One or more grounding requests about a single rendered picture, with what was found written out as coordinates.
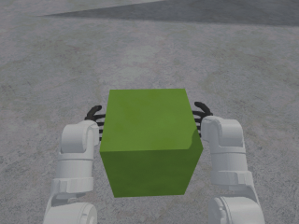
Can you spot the right robot forearm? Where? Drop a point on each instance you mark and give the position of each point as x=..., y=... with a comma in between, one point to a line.
x=229, y=162

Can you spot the carton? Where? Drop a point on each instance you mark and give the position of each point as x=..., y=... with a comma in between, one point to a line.
x=150, y=143

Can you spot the right robot upper arm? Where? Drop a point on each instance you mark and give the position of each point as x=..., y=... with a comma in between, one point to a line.
x=234, y=209

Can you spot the left robot forearm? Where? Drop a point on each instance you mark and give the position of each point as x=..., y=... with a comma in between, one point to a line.
x=74, y=163

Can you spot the left robot upper arm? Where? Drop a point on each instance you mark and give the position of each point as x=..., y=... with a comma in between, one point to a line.
x=71, y=213

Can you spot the left robot hand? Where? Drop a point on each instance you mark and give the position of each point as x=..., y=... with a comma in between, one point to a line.
x=91, y=116

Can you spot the right robot hand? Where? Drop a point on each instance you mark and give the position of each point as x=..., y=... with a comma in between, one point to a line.
x=201, y=114

